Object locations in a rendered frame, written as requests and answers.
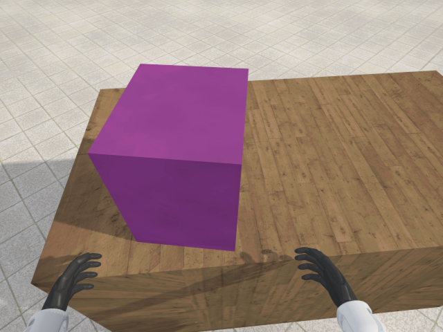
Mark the robot left hand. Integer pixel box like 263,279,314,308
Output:
42,252,102,312

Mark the robot right hand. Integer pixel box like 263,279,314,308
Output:
295,247,358,307

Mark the right robot forearm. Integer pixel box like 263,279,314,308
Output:
336,300,386,332

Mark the pedestal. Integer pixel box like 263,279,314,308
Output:
31,71,443,332

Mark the left robot forearm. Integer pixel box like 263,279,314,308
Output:
23,308,69,332

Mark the carton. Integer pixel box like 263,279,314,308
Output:
88,64,248,251

